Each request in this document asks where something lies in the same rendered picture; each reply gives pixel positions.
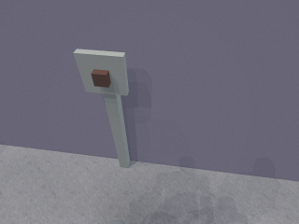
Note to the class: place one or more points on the panel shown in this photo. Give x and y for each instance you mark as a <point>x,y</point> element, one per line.
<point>115,63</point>

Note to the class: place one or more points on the button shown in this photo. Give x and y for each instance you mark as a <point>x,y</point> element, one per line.
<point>101,78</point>

